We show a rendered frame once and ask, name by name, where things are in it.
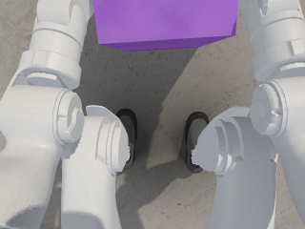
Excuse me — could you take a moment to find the robot left forearm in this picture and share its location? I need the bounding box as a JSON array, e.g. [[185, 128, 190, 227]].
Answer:
[[0, 0, 94, 133]]

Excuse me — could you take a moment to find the robot right upper arm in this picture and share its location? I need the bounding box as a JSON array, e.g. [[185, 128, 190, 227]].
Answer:
[[249, 75, 305, 225]]

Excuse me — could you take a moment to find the left robot foot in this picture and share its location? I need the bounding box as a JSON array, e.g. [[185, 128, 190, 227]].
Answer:
[[116, 108, 137, 170]]

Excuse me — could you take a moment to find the robot right forearm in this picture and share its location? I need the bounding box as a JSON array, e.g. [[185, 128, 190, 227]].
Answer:
[[237, 0, 305, 82]]

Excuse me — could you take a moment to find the robot left upper arm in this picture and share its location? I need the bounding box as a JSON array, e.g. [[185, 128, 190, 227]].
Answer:
[[0, 84, 85, 229]]

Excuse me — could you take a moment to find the robot left shin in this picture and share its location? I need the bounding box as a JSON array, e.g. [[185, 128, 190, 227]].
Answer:
[[61, 105, 131, 166]]

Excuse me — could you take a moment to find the carton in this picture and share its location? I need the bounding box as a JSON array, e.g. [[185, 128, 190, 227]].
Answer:
[[92, 0, 238, 52]]

